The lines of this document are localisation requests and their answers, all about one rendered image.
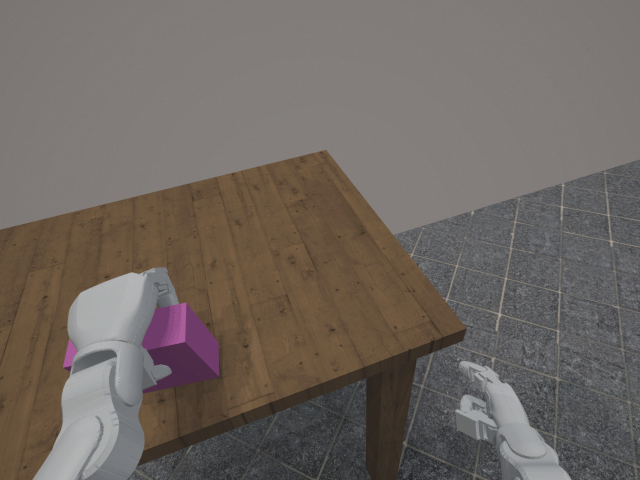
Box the robot right forearm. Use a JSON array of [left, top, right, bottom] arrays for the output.
[[496, 423, 572, 480]]

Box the sponge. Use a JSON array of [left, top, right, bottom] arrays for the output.
[[63, 303, 219, 393]]

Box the left robot hand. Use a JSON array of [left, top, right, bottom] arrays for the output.
[[67, 267, 179, 390]]

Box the table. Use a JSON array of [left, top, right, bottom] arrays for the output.
[[0, 150, 467, 480]]

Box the robot left forearm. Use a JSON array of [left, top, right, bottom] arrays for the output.
[[33, 341, 145, 480]]

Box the right robot hand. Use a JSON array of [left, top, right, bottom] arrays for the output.
[[455, 361, 530, 451]]

